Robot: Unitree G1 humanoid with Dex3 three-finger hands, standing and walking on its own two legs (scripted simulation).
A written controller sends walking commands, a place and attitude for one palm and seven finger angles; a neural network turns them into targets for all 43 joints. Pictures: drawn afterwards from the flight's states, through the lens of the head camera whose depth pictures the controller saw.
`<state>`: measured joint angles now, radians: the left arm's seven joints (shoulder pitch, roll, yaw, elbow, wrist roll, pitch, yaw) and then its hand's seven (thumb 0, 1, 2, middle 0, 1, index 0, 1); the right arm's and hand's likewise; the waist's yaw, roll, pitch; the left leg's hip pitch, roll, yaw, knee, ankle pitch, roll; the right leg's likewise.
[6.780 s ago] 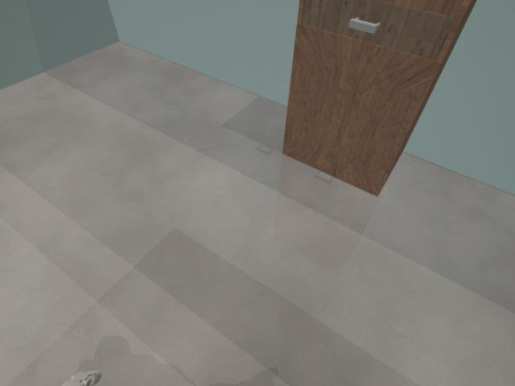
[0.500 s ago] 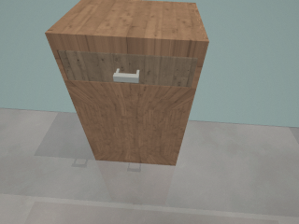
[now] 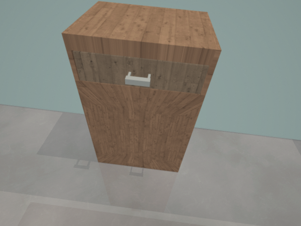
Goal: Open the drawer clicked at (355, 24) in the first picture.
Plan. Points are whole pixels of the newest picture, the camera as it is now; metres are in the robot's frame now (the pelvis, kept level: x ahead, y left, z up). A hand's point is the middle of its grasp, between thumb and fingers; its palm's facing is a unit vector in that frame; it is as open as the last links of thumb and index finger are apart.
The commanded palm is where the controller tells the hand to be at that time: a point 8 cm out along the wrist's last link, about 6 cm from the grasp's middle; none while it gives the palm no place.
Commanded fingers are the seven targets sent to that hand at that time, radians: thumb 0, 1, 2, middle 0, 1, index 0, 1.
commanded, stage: shuffle to correct the standing spot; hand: left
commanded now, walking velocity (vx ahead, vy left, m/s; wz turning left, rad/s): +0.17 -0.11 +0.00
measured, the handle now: (138, 78) +0.66 +0.09 +0.04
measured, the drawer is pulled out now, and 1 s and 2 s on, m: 0.00 0.00 0.00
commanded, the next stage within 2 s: come to a stop and stand still in 0.64 s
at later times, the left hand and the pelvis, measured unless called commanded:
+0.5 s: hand out of the picture +0.04 +0.13 -0.18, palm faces -0.02 -0.99 -0.11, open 7.4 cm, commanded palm none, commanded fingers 0.00 0.90 0.90 -0.20 -0.30 -0.20 -0.30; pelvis +0.06 -0.03 +0.00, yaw -2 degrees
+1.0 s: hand out of the picture +0.10 +0.07 -0.19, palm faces +0.09 -0.99 -0.06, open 7.4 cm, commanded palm none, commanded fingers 0.00 0.90 0.90 -0.20 -0.30 -0.20 -0.30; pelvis +0.13 -0.06 +0.00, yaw +0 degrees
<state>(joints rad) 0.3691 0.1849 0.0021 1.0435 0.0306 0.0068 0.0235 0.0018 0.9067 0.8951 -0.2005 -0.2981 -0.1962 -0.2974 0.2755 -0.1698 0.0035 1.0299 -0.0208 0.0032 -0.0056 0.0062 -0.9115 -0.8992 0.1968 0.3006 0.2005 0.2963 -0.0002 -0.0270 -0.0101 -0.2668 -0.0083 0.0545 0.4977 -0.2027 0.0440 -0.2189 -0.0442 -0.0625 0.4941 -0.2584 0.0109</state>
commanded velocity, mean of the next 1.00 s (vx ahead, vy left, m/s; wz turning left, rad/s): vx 0.08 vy -0.07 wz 0.00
